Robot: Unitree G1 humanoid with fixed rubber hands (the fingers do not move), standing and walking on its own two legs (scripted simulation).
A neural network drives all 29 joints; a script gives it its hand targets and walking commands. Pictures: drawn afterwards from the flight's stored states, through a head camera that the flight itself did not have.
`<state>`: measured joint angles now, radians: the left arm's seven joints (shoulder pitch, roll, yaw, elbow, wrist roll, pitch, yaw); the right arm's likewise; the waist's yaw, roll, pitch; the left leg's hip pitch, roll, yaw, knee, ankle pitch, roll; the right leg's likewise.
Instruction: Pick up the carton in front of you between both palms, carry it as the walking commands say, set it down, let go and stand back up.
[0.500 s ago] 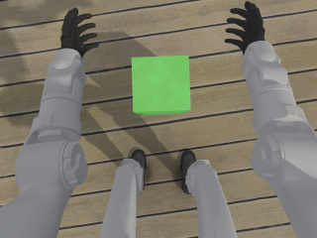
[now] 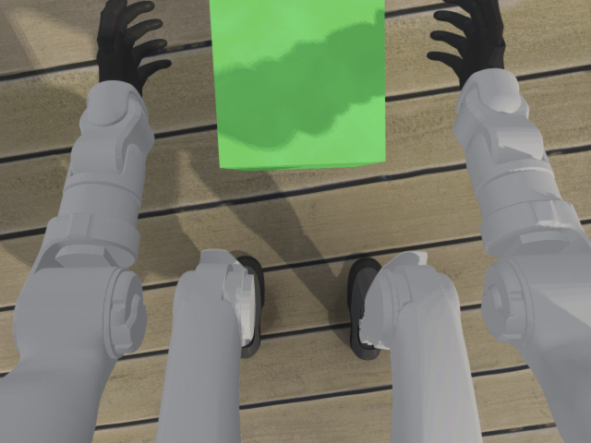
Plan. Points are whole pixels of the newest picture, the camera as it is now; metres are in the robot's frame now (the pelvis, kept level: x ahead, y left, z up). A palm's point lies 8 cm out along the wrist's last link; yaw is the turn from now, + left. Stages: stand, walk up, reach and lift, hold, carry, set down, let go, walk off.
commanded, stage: reach and lift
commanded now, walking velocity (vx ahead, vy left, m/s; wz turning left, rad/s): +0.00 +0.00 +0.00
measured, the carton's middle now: (298, 103) +0.52 +0.02 -0.33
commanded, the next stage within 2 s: none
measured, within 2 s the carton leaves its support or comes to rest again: leaves its support in 1.20 s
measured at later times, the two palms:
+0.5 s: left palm (168, 91) +0.52 +0.20 -0.27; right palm (425, 82) +0.53 -0.16 -0.27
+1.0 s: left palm (188, 89) +0.52 +0.17 -0.25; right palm (408, 80) +0.53 -0.13 -0.25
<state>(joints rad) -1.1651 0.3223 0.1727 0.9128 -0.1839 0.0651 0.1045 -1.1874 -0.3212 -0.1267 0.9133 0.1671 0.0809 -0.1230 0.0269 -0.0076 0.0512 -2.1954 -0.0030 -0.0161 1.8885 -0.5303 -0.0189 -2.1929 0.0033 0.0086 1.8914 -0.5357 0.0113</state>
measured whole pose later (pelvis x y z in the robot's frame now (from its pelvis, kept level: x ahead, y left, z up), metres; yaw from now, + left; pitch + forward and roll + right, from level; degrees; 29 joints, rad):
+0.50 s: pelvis -0.02 +0.00 -0.09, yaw +0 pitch +36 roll +0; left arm -1.46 0.39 0.05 1.13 -0.31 0.03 0.13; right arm -1.48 -0.39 0.01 1.12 0.29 0.04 -0.14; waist 0.03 0.01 0.41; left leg -2.28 0.00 -0.01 2.21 -0.55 -0.01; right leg -2.28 0.01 0.02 2.21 -0.56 0.03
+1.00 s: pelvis -0.02 +0.00 -0.08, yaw +0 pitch +36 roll +0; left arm -1.52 0.30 0.08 1.21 -0.22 0.03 0.16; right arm -1.55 -0.31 -0.04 1.24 0.22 0.03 -0.17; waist 0.03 -0.01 0.39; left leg -2.27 -0.01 -0.01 2.17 -0.53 -0.02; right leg -2.27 0.01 0.02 2.17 -0.54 0.02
